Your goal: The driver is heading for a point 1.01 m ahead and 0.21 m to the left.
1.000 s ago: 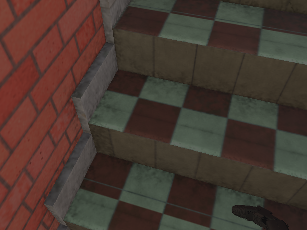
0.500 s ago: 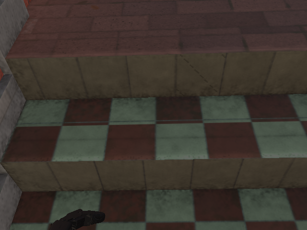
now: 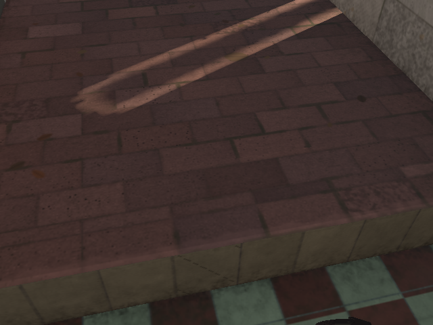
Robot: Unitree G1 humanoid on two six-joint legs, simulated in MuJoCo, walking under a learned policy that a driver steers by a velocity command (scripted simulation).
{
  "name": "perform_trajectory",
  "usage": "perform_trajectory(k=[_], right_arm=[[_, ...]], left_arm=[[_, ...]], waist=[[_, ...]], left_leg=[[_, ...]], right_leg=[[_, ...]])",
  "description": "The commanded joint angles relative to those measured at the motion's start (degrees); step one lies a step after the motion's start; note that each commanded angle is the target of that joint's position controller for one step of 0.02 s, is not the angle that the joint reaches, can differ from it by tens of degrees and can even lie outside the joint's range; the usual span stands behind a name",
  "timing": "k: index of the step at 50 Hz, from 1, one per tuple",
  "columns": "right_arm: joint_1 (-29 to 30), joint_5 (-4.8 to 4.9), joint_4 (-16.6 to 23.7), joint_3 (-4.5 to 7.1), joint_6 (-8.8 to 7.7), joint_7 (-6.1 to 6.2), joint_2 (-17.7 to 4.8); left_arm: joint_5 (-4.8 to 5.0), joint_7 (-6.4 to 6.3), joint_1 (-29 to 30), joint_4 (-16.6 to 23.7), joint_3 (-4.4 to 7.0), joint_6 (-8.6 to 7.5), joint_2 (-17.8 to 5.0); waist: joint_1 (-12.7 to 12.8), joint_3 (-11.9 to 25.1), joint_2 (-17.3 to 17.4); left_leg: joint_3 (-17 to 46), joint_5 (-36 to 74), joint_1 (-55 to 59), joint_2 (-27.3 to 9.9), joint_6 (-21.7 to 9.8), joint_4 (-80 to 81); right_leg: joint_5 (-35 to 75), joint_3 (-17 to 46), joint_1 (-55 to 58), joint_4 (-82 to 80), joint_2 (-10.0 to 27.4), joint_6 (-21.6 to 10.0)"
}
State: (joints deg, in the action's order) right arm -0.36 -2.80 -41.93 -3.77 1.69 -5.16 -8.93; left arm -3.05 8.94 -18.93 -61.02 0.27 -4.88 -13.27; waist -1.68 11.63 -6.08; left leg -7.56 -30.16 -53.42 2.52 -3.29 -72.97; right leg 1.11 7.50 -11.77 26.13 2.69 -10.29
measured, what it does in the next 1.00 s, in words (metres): climbs: right foot 0.18 m higher, then left foot 0.18 m higher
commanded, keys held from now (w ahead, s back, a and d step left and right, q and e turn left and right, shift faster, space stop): w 0.46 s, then w+q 0.54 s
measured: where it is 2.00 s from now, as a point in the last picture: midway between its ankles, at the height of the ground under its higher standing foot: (176, 126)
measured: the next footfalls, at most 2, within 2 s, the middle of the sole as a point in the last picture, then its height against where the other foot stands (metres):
right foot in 0.46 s outside the picture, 0.18 m higher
left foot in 0.96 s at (177, 208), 0.18 m higher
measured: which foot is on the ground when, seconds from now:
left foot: down 0.00-0.48, up 0.50-0.94, down 0.96-1.00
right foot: down 0.00-0.00, up 0.02-0.44, down 0.46-1.00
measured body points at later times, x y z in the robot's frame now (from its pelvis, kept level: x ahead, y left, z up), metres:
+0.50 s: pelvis +0.28 -0.04 +0.17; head +0.28 -0.02 +0.62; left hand +0.58 +0.09 +0.13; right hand +0.16 -0.20 +0.02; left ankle +0.11 +0.11 -0.57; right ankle +0.38 -0.13 -0.43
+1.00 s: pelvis +0.53 -0.01 +0.33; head +0.53 -0.01 +0.78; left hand +0.45 +0.16 +0.17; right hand +0.83 -0.13 +0.27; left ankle +0.62 +0.09 -0.25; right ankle +0.38 -0.13 -0.41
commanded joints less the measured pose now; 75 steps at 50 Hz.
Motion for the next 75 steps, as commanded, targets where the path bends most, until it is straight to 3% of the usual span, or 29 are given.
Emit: perform_trajectory(k=[1,3,5,8,15,18,20,21,22,23,25,26,28,30,32,35,39,43,48,50,52,53,54,58,60,65,68,73,75], right_arm=[[-32.36,-3.05,-6.02,5.42,1.01,1.3,-13.43],[-33.09,0.2,-13.58,3.99,-3.96,1.65,-7.36],[-21.92,-0.35,-17.44,1.46,-4.73,1.51,2.87],[-17.7,-1.14,-20.16,0.76,-6.28,1.29,5.6],[-39.29,-5.63,-26.65,0.86,-8.11,1.4,-0.76],[-34.06,-0.35,-23.65,1.11,-7.74,-1.41,-0.73],[-31.77,1.35,-21.67,2.02,-9.4,-2.44,-7.06],[-34.11,6.33,-20.24,4.2,-9.92,5.51,-6.12],[-36.83,0.42,-23.98,3.79,-9.77,-0.53,-12.88],[-32.56,1.24,-22.52,5.93,-10.17,-2.0,-13.69],[-38.85,-3.37,-20.39,5.55,-10.03,-3.95,-6.13],[-35.54,-1.09,-22.73,6.57,-8.36,-5.01,-3.78],[-26.1,0.38,-21.57,6.96,-8.34,-3.88,-1.0],[-18.92,1.61,-17.41,5.75,-7.68,-1.44,1.4],[-18.85,2.05,-16.46,4.54,-5.59,-0.66,3.77],[-14.13,2.63,-15.16,3.4,-4.6,-1.36,4.64],[-0.77,2.85,-7.19,1.47,-4.78,-0.69,1.51],[14.81,1.75,-0.88,1.56,-1.33,0.2,-3.11],[5.15,1.17,-1.34,2.01,-1.2,-1.61,-0.24],[-3.07,1.78,-2.86,2.92,-2.26,0.35,-3.36],[-21.19,2.47,-8.84,6.06,-2.08,2.49,-10.96],[-29.09,-0.52,-11.28,7.16,-2.38,2.61,-15.12],[-30.01,-1.48,-11.91,8.22,-3.77,3.19,-15.9],[-12.67,1.28,-16.53,4.9,-6.74,2.04,-3.17],[-5.19,-0.42,-13.89,5.07,-7.94,0.87,-4.35],[-17.99,-0.85,-12.31,5.39,-11.81,3.43,-6.06],[-22.43,1.92,-12.01,6.38,-11.31,2.51,-6.38],[-22.51,2.67,-11.44,8.96,-10.07,0.9,-11.1],[-20.85,0.57,-10.31,8.93,-10.03,0.57,-9.49]], left_arm=[[-2.59,3.13,-4.68,-2.1,2.79,3.08,-2.31],[1.71,-2.38,9.66,4.85,2.06,1.44,0.34],[0.58,-5.13,11.96,7.64,1.0,1.3,-0.45],[0.99,-6.05,12.8,12.06,-1.55,2.77,3.46],[1.36,-5.55,34.24,23.67,-4.7,5.51,3.21],[-0.43,-3.85,43.69,28.24,-5.31,7.95,5.07],[0.49,-2.3,35.38,24.92,-4.48,8.26,3.71],[3.47,-6.71,21.06,20.96,-3.6,5.53,8.34],[0.03,-3.09,32.75,25.42,-4.76,7.59,4.14],[0.32,-3.6,27.36,24.47,-2.33,6.8,-0.28],[1.03,-4.45,0.15,14.8,-0.16,7.25,-6.72],[-1.1,-4.94,-10.38,10.41,2.48,7.04,-11.82],[0.43,-5.38,-1.37,5.44,2.4,2.72,-8.56],[0.91,-4.77,9.13,3.43,-0.73,2.05,3.2],[-1.47,-4.58,11.97,2.54,-2.13,1.59,7.1],[-2.27,-5.81,6.7,0.1,-1.71,0.81,6.8],[-6.0,-5.62,0.04,-3.19,-2.64,0.27,4.53],[-5.28,-3.52,-6.2,-2.4,-3.26,0.64,1.12],[-0.68,-3.76,-9.4,-1.85,-0.19,-2.89,-11.46],[-3.51,-4.35,-11.03,0.19,0.21,-2.74,-8.8],[-4.77,-3.63,-6.23,3.04,0.46,-2.1,-6.13],[-2.45,-2.75,0.51,4.73,1.38,-0.68,-4.22],[-1.43,-1.9,-0.14,5.31,1.13,-0.14,-1.74],[-2.09,-5.14,8.32,11.46,-1.68,-1.25,2.96],[-0.27,-6.26,7.68,11.41,-0.11,0.24,-2.4],[-1.07,-8.33,16.43,15.8,1.0,-0.77,-2.26],[-0.59,-7.53,24.14,18.79,-0.32,0.26,1.92],[0.37,-8.14,31.17,20.89,0.44,0.6,-1.63],[2.63,-10.22,19.41,18.33,2.25,-2.19,-5.71]], waist=[[-11.66,6.53,26.17],[-7.69,-9.77,17.98],[-0.79,-6.1,2.77],[4.81,-8.02,6.58],[-3.43,-8.54,8.03],[-1.25,-10.54,14.81],[4.0,-5.43,16.21],[4.19,-6.24,3.64],[5.94,-0.54,25.87],[6.97,0.79,22.98],[10.64,22.91,-2.16],[14.35,15.55,-8.05],[7.4,-5.28,-0.43],[0.81,-3.18,12.31],[-3.61,-4.24,10.49],[-2.9,-8.22,2.5],[-1.75,-8.85,6.25],[3.02,-8.56,1.05],[-2.87,-4.93,-4.34],[-2.7,4.5,-2.43],[-8.89,5.9,4.8],[-10.75,3.79,17.15],[-9.14,6.89,16.3],[4.37,-4.22,3.6],[8.91,-5.95,1.76],[1.92,-3.37,6.66],[-0.83,-5.75,6.5],[-2.03,-8.46,10.78],[2.73,0.85,8.25]], left_leg=[[61.43,-8.32,40.39,-16.08,-23.29,51.13],[58.49,-18.29,35.86,-15.96,-16.73,47.62],[42.41,-0.25,33.14,-15.08,-13.17,46.05],[21.5,11.38,29.87,-10.55,-8.1,50.28],[19.22,14.29,42.68,-14.72,-7.74,61.51],[11.47,22.97,19.23,-16.71,-11.97,74.94],[8.33,67.84,26.42,-17.28,-13.0,66.95],[5.37,80.42,38.05,-16.02,-8.33,64.08],[9.74,103.68,43.94,-21.03,-12.05,63.17],[5.27,111.03,55.88,-17.53,-7.79,53.05],[15.07,70.36,21.49,-7.61,-6.13,23.72],[21.66,33.56,10.08,-0.09,-5.16,-7.88],[25.73,37.41,-6.56,0.62,-6.06,-45.77],[25.34,35.86,-10.22,-0.88,-10.03,-51.12],[23.58,37.62,-12.67,-3.88,-12.34,-48.33],[16.11,24.65,-20.95,-3.38,-13.88,-64.42],[12.69,26.6,-30.2,-3.68,-17.1,-56.61],[2.92,18.92,-19.07,-8.45,-11.31,-26.52],[-2.53,-0.95,-5.67,1.54,-7.76,-1.08],[5.89,15.78,15.26,2.71,-10.44,0.08],[23.73,5.11,40.73,1.98,-11.92,18.21],[46.76,3.64,44.88,-5.21,-17.15,38.55],[56.81,-1.34,43.65,-7.66,-13.16,44.6],[38.8,13.14,29.8,-4.29,-10.14,39.25],[31.13,24.51,22.21,-3.4,-9.1,43.2],[25.39,39.9,25.54,-1.25,-10.63,46.03],[26.22,35.04,24.81,-3.11,-10.83,47.9],[35.04,39.09,39.14,-9.48,-11.55,44.91],[32.15,50.64,36.95,-5.05,-6.99,32.4]], right_leg=[[4.37,7.29,-33.4,62.91,-10.87,-1.73],[4.69,12.4,-59.57,92.05,-10.39,-6.52],[4.54,12.63,-59.03,92.43,-8.67,-8.76],[-4.24,3.09,-65.83,94.65,-3.99,-7.39],[-4.01,-9.0,-79.2,80.6,5.9,-6.03],[-17.39,-19.46,-47.75,65.95,5.62,-3.28],[-16.82,-20.86,-38.14,65.19,-0.67,-1.22],[-32.78,-24.28,-27.48,53.46,-3.76,-0.16],[-25.17,-21.27,-31.11,49.66,-5.54,0.32],[-19.47,-19.0,-28.26,38.64,-5.44,-0.89],[-8.59,18.01,18.17,17.32,7.27,-10.71],[-19.95,42.1,12.89,-1.75,16.06,-13.59],[-36.68,32.96,-7.41,-2.81,15.29,-6.57],[-18.66,18.9,-10.83,-0.55,15.99,-2.64],[-10.43,4.9,-13.01,-2.18,13.11,2.3],[-11.04,-5.66,-11.69,-8.13,10.39,-0.42],[-14.24,-14.28,-6.21,-12.35,7.86,2.02],[-5.78,-18.24,-5.63,-25.53,13.18,-1.63],[69.15,-23.45,20.09,-9.51,18.06,-1.18],[77.43,-22.04,12.67,1.86,15.74,-0.99],[52.22,-16.66,-13.82,22.05,7.36,0.98],[-2.1,-10.72,-30.71,52.48,-3.76,5.6],[0.03,6.46,-35.75,71.86,-5.75,4.48],[-4.04,7.67,-52.02,87.47,-5.89,1.11],[-6.77,1.46,-48.79,79.09,-2.17,4.01],[-8.17,-5.9,-39.3,53.13,2.16,13.37],[-7.86,-7.89,-26.93,26.73,3.15,15.78],[-6.21,-9.62,-20.44,6.25,-1.19,13.19],[0.98,-9.19,1.87,8.28,0.8,6.17]])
